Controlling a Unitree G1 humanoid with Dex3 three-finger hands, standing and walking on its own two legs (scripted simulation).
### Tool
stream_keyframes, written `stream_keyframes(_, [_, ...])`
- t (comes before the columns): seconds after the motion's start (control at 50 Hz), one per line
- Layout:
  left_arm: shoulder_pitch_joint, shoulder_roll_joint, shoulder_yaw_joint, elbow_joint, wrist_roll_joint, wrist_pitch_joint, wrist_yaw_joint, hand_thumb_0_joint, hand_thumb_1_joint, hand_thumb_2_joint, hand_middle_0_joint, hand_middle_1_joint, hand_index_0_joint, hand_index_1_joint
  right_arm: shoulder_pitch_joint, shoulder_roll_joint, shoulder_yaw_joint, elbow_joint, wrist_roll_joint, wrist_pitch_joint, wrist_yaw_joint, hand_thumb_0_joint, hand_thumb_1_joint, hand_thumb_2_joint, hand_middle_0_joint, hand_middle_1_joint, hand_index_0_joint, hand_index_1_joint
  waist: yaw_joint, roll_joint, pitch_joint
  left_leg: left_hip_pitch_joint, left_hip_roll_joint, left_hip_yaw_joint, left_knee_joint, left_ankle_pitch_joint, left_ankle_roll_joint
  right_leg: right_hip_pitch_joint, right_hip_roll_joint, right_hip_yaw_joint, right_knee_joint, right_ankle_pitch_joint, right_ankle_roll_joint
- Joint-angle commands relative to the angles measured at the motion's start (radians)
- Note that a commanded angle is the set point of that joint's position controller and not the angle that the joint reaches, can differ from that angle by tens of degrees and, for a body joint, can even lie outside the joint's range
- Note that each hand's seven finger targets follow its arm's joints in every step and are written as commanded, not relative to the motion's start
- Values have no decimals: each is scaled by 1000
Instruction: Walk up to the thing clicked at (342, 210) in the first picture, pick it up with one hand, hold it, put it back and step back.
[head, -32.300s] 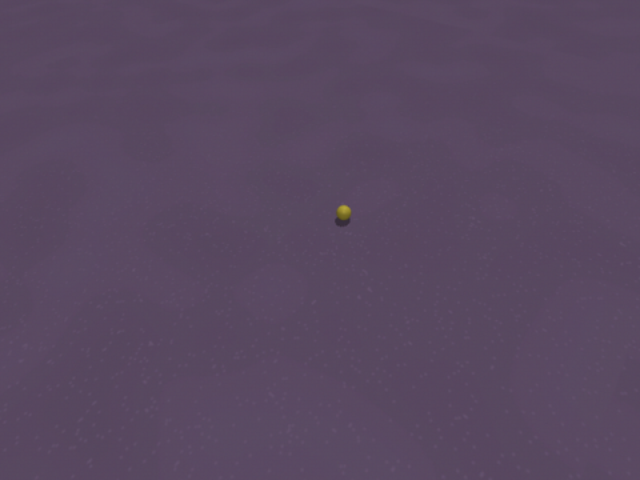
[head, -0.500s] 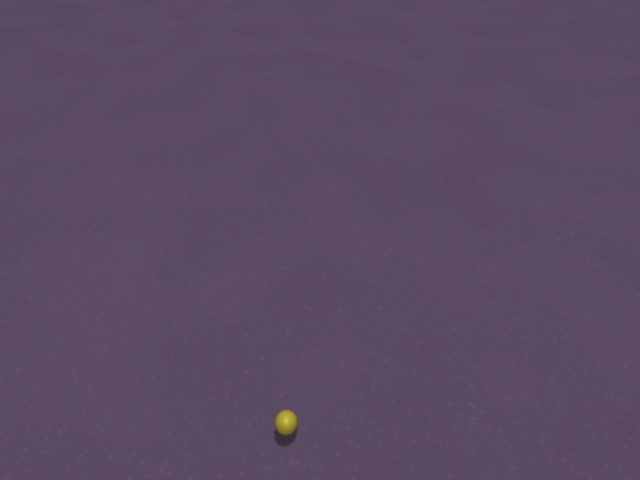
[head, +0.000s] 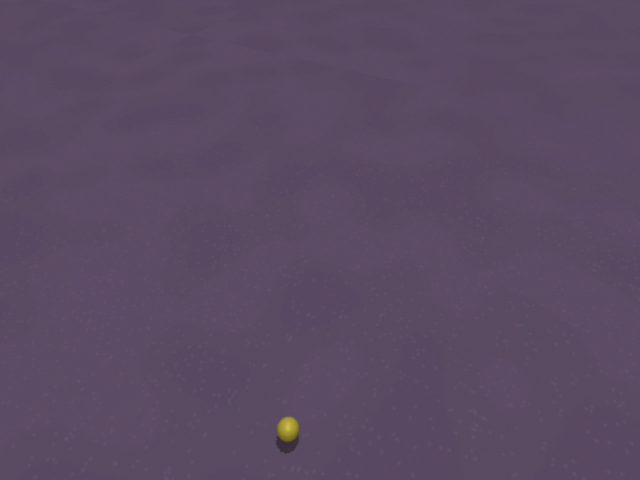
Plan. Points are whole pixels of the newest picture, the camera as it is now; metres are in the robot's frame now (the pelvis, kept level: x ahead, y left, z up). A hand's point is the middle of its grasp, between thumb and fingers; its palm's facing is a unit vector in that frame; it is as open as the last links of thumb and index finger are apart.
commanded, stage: stand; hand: left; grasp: from above
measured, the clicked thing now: (288, 429) +0.44 +0.15 -0.75
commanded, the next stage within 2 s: step back in 1.52 s
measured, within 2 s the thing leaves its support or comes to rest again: neither
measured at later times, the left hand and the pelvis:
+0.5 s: hand out of the picture +0.08 +0.23 -0.16, palm faces +0.01 -0.94 -0.33, open 7.3 cm; pelvis +0.01 -0.01 +0.00, yaw +0 degrees
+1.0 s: hand out of the picture +0.08 +0.24 -0.16, palm faces +0.00 -0.94 -0.34, open 7.3 cm; pelvis +0.01 -0.01 +0.00, yaw +0 degrees
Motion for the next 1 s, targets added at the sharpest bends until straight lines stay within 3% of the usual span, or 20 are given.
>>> stream_keyframes(0.0, [-38,190,35,-50,-4,-18,6,0,900,900,-200,-300,-200,-301,-38,-187,-29,-51,6,-25,-9,0,-900,-900,200,300,200,300,2,-10,-12,-33,93,-82,-81,44,27,-23,-84,90,-92,4,-26])
stream_keyframes(0.06, [-45,194,37,-47,-8,-18,4,0,900,900,-200,-300,-200,-301,-39,-189,-23,-47,6,-28,-10,0,-900,-900,200,300,200,300,2,14,-26,-29,98,-81,-85,73,28,-4,-90,93,-78,65,-29])
stream_keyframes(0.08, [-43,194,36,-48,-7,-19,5,0,900,900,-200,-300,-200,-301,-48,-189,-22,-50,6,-30,-9,0,-900,-900,200,300,200,300,7,-4,-45,-8,103,-82,-75,133,30,4,-93,89,-79,97,-31])
stream_keyframes(0.12, [-46,195,35,-44,-9,-21,3,0,900,900,-200,-300,-200,-301,-47,-190,-19,-46,8,-31,-9,0,-900,-900,200,300,200,300,6,-7,-36,-8,103,-79,-77,136,28,-1,-87,87,-85,88,-26])
stream_keyframes(0.18, [-50,196,36,-42,-11,-22,4,0,900,900,-200,-300,-200,-301,-49,-196,-17,-40,8,-31,-12,0,-900,-900,200,300,200,300,7,-10,-64,14,111,-71,-60,227,31,23,-95,87,-74,180,-25])
stream_keyframes(0.24, [-65,204,37,-39,-12,-20,3,0,900,900,-200,-300,-200,-301,-41,-195,-13,-36,8,-27,-11,0,-900,-900,200,300,200,300,-1,-8,-46,-20,104,-69,-84,129,28,21,-87,86,-91,97,-23])
stream_keyframes(0.26, [-61,203,37,-39,-10,-20,3,0,900,900,-200,-300,-200,-301,-55,-203,-16,-38,8,-29,-12,0,-900,-900,200,300,200,300,4,-11,-52,5,109,-72,-79,164,29,13,-90,88,-88,120,-26])
stream_keyframes(0.32, [-71,202,35,-38,-11,-19,1,0,900,900,-200,-300,-200,-301,-51,-205,-13,-35,9,-27,-10,0,-900,-900,200,300,200,300,-1,-12,-37,-21,107,-70,-86,128,24,14,-88,88,-99,84,-24])
stream_keyframes(0.38, [-67,200,34,-39,-12,-22,0,0,900,900,-200,-300,-200,-301,-62,-212,-13,-36,10,-32,-11,0,-900,-900,200,300,200,300,5,11,-64,8,117,-69,-73,224,28,31,-94,87,-84,172,-27])
stream_keyframes(0.66, [-91,217,36,-41,-16,-23,-4,0,900,900,-200,-300,-200,-301,-63,-215,-7,-34,11,-34,-9,0,-900,-900,200,300,200,300,-4,-12,-65,9,121,-63,-86,226,24,31,-97,86,-89,174,-28])
stream_keyframes(0.78, [-98,225,36,-44,-15,-24,-5,0,900,900,-200,-300,-200,-301,-71,-220,-6,-33,12,-32,-6,0,-900,-900,200,300,200,300,-6,-5,-69,-8,118,-66,-97,161,25,35,-96,85,-99,122,-29])
stream_keyframes(0.86, [-97,228,35,-46,-16,-25,-8,0,900,900,-200,-300,-200,-301,-69,-219,-5,-33,12,-35,-4,0,-900,-900,200,300,200,300,-7,-10,-68,11,124,-66,-97,201,24,20,-96,88,-95,142,-31])
stream_keyframes(0.98, [-84,229,31,-44,-16,-27,-10,0,900,900,-200,-300,-200,-301,-64,-227,-8,-28,12,-32,-1,0,-900,-900,200,300,200,300,-7,-10,-51,-8,120,-67,-105,141,25,9,-95,91,-110,94,-33])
